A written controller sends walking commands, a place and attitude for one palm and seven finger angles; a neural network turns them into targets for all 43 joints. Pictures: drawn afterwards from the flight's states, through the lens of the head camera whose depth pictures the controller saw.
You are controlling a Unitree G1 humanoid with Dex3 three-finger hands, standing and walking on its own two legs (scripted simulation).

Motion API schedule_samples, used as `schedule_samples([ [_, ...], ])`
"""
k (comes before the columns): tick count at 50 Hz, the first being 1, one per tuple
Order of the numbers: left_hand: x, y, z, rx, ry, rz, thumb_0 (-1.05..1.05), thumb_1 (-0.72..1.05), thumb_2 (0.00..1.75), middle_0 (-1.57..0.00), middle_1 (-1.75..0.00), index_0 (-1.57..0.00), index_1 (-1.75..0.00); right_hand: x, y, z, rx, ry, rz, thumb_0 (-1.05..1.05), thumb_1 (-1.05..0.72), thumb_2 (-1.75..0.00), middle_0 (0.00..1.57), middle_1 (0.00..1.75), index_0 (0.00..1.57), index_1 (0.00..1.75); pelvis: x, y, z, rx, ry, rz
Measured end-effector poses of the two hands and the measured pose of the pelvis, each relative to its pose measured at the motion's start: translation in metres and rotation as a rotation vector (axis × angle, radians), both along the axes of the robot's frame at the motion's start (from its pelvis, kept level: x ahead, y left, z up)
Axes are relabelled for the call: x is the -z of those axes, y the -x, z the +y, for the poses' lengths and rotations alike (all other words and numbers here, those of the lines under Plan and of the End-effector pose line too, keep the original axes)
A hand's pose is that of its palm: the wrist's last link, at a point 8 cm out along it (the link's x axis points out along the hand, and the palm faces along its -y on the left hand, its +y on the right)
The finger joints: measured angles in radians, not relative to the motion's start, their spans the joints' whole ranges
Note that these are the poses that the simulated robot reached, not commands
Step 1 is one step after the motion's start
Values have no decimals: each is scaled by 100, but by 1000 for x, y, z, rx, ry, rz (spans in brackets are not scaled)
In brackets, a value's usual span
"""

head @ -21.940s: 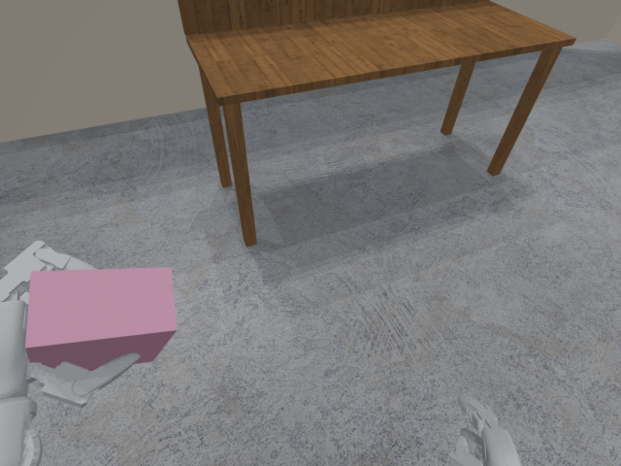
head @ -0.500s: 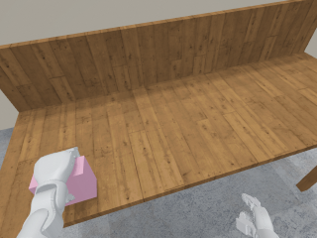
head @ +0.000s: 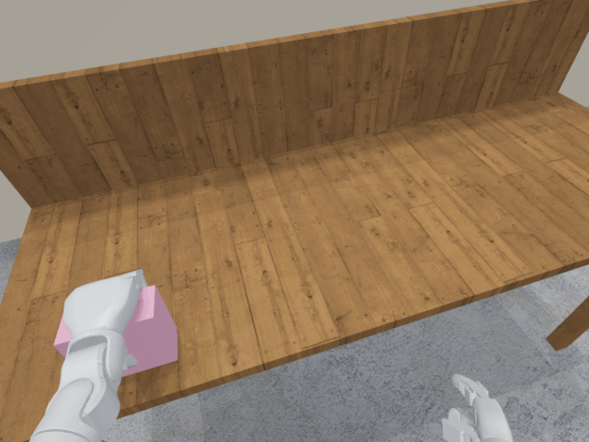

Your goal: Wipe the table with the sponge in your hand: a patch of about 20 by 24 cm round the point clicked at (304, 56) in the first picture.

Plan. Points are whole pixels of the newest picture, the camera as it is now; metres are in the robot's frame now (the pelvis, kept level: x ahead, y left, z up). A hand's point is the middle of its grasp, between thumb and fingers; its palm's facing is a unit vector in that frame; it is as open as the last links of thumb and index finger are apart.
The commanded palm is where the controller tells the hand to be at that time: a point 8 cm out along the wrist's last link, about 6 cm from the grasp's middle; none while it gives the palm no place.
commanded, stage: wipe forward along the first lane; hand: left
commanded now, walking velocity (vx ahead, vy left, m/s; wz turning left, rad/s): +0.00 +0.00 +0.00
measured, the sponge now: (127, 342) +0.24 +0.30 -0.03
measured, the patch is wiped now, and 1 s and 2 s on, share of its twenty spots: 0.00 0.30 0.40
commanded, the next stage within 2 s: slide across to the middle lane in 1.54 s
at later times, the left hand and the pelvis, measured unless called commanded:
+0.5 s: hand (122, 291) +0.30 +0.32 +0.01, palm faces -0.12 +0.00 -0.99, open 10.4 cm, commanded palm +0.29 +0.33 +0.04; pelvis -0.02 -0.01 -0.01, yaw +0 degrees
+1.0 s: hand (119, 262) +0.36 +0.36 +0.01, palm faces -0.13 +0.00 -0.99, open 10.4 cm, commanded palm +0.35 +0.35 +0.05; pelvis -0.02 +0.00 -0.02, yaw +0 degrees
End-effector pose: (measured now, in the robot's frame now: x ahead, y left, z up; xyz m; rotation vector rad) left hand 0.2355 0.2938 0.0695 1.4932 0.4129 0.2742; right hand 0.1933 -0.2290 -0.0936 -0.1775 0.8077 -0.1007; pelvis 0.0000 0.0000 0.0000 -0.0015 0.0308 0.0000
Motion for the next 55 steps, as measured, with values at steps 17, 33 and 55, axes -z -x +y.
schedule_samples([
  [17,-1,-39,12,6,-50,41,0,-53,103,-69,-132,-71,-131,20,41,-22,60,17,95,1,-91,-90,20,30,20,30,7,11,-7,-7,2,57],
  [33,1,-75,30,5,-72,53,1,-54,103,-70,-131,-72,-131,40,100,-43,130,50,234,1,-91,-90,20,30,20,30,16,20,-10,-8,10,124],
  [55,-1,-124,58,0,-79,71,2,-54,103,-71,-131,-73,-131,43,140,-38,180,80,335,1,-91,-90,20,30,20,30,22,22,4,-2,30,197],
])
